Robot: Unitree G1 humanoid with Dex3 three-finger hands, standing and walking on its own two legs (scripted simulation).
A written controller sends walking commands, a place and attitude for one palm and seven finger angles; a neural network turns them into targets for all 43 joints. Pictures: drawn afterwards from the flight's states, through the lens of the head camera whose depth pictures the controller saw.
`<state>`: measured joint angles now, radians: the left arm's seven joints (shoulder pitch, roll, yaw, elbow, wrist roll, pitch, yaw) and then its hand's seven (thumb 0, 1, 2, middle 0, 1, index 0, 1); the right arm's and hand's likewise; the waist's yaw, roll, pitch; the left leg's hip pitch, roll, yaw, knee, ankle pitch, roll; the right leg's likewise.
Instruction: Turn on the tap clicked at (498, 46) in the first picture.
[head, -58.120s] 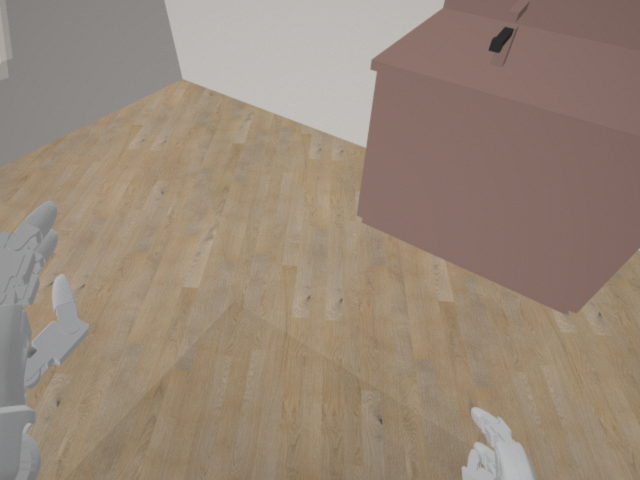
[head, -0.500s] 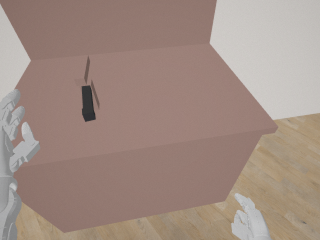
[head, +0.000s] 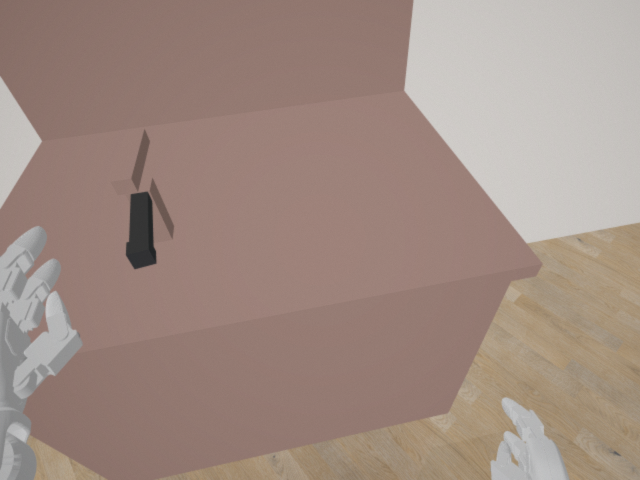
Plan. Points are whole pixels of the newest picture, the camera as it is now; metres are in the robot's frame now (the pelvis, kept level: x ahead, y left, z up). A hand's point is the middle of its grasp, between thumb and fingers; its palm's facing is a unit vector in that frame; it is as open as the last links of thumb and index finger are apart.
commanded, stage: turn the palm inward beside the body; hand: left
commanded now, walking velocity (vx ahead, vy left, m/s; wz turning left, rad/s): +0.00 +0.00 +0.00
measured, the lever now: (141, 253) +0.35 +0.28 +0.12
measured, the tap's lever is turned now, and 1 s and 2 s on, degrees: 8 8 8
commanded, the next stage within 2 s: reach beside the lever's end, fingers flat in 1.18 s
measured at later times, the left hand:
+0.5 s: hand (58, 370) +0.17 +0.26 +0.16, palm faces +0.46 -0.87 -0.16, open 7.4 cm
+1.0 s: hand (62, 362) +0.17 +0.25 +0.16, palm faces +0.46 -0.88 -0.13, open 7.4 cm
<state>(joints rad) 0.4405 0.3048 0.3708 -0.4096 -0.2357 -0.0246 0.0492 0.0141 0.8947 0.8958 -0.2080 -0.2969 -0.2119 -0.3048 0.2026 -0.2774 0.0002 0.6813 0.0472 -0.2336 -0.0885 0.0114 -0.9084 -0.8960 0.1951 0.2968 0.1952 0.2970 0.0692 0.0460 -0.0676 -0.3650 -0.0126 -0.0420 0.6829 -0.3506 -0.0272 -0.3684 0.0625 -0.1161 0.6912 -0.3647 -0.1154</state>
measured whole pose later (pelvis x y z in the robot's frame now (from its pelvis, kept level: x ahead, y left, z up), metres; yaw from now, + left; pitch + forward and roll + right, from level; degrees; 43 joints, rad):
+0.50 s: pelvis -0.02 +0.02 +0.00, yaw +1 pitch +0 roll +0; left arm 0.48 0.26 0.24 -0.52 -0.23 0.10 0.16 0.01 0.90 0.90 -0.20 -0.30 -0.21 -0.30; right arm 0.18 -0.23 0.06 0.67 0.05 -0.28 -0.09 0.01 -0.91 -0.90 0.20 0.30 0.20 0.30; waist 0.08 0.06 -0.06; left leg -0.36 -0.03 -0.05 0.70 -0.33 0.00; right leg -0.35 0.05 -0.12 0.68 -0.33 -0.09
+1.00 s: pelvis -0.01 +0.02 +0.01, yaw +1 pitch -1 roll +0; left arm 0.49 0.23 0.24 -0.56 -0.26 0.18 0.16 0.01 0.90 0.90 -0.20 -0.30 -0.21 -0.30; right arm 0.19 -0.24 0.07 0.66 0.05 -0.28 -0.10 0.01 -0.91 -0.90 0.20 0.30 0.20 0.30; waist 0.09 0.07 -0.06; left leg -0.32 -0.03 -0.05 0.66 -0.32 0.00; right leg -0.30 0.04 -0.12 0.64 -0.33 -0.09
